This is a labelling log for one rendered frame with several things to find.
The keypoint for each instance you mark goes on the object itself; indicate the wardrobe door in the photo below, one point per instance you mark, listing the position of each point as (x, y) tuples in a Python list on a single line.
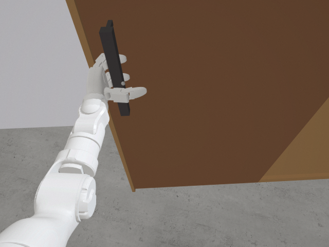
[(230, 83), (309, 151)]

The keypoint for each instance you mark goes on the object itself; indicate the left robot upper arm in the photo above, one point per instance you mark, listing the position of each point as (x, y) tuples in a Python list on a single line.
[(63, 200)]

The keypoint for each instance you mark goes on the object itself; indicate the robot left forearm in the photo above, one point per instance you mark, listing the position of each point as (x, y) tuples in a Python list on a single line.
[(85, 140)]

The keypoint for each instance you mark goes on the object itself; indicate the left robot hand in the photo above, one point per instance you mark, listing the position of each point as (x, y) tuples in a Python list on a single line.
[(98, 80)]

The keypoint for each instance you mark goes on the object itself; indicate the handle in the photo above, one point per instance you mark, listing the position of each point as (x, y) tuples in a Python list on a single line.
[(110, 48)]

